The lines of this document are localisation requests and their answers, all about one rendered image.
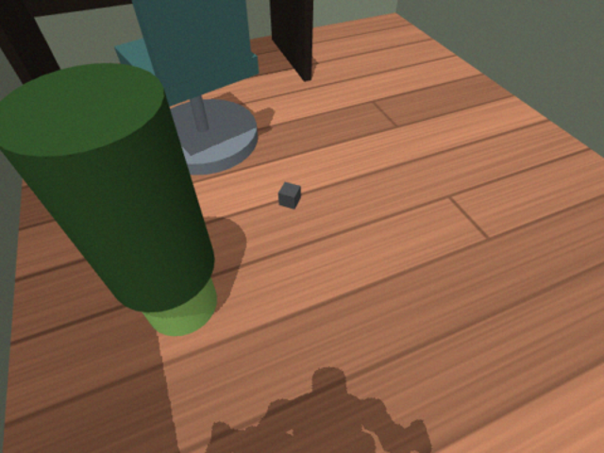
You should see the cube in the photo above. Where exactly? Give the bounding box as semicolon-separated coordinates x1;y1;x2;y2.
278;182;301;209

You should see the desk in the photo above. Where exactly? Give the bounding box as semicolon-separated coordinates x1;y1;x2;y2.
0;0;313;85

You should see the office chair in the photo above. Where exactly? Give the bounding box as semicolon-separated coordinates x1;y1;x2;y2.
114;0;259;176

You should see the potted plant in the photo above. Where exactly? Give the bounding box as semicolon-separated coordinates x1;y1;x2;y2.
0;63;217;336

